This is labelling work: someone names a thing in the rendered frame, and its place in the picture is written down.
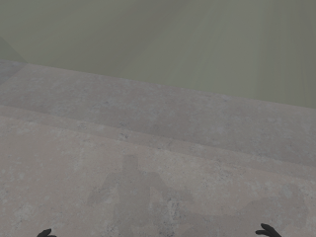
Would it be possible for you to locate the robot right hand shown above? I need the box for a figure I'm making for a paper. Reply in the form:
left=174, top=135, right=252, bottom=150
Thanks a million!
left=256, top=223, right=281, bottom=237

